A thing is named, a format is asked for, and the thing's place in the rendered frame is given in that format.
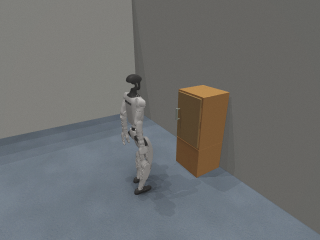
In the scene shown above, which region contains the robot left upper arm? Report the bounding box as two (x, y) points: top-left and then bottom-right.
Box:
(120, 92), (129, 117)

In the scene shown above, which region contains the handle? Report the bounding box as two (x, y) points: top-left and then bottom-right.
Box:
(175, 108), (180, 121)

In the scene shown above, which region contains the left robot forearm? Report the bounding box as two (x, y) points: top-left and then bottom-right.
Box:
(120, 113), (128, 132)

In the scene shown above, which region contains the robot right upper arm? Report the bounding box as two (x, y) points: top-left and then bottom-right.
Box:
(133, 97), (146, 126)

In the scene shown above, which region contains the cupboard door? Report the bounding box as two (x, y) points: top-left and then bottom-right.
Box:
(177, 91), (202, 149)

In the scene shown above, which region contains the robot torso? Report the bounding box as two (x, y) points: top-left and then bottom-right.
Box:
(125, 94), (144, 141)

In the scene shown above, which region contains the robot right hand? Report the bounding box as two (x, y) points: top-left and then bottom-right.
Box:
(138, 145), (148, 161)

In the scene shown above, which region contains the right robot forearm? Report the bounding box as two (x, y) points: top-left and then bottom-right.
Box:
(135, 121), (145, 147)

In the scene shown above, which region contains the robot right thigh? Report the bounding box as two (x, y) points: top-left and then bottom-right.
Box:
(137, 136), (153, 169)

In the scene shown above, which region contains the robot left hand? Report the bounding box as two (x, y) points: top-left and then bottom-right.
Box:
(121, 131), (130, 145)

